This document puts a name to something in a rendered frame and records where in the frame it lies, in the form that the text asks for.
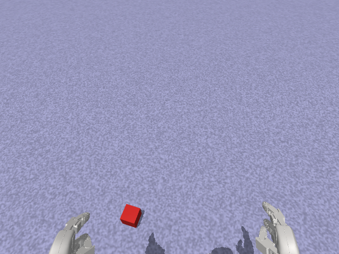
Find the cube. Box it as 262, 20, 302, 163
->
120, 204, 141, 228

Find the left robot hand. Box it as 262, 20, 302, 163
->
49, 212, 95, 254

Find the right robot hand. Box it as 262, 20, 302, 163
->
255, 202, 300, 254

